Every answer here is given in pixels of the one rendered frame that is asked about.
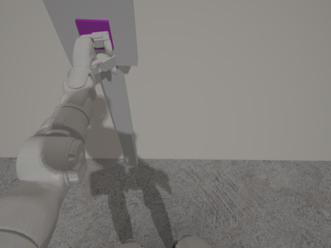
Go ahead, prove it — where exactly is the button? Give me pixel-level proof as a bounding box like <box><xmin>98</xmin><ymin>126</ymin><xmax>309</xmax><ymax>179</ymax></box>
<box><xmin>75</xmin><ymin>19</ymin><xmax>114</xmax><ymax>50</ymax></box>

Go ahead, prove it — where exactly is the left robot upper arm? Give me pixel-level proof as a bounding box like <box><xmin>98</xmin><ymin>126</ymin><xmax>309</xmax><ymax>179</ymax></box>
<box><xmin>0</xmin><ymin>136</ymin><xmax>87</xmax><ymax>248</ymax></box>

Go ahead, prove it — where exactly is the robot left shin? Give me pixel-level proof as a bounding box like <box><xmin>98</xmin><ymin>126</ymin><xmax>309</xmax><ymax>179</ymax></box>
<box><xmin>126</xmin><ymin>239</ymin><xmax>138</xmax><ymax>244</ymax></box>

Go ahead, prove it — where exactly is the robot left hand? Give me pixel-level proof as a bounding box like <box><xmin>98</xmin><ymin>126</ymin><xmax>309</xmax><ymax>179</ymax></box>
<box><xmin>72</xmin><ymin>31</ymin><xmax>117</xmax><ymax>77</ymax></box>

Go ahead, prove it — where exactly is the robot right thigh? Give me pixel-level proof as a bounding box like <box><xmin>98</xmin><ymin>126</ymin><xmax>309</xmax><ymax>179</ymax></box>
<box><xmin>175</xmin><ymin>236</ymin><xmax>211</xmax><ymax>248</ymax></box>

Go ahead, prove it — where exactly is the left robot forearm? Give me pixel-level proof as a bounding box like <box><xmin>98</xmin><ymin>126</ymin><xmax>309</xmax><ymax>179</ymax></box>
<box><xmin>16</xmin><ymin>66</ymin><xmax>97</xmax><ymax>180</ymax></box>

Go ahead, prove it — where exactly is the panel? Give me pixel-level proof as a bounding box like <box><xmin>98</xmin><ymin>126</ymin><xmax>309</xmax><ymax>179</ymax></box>
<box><xmin>43</xmin><ymin>0</ymin><xmax>138</xmax><ymax>168</ymax></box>

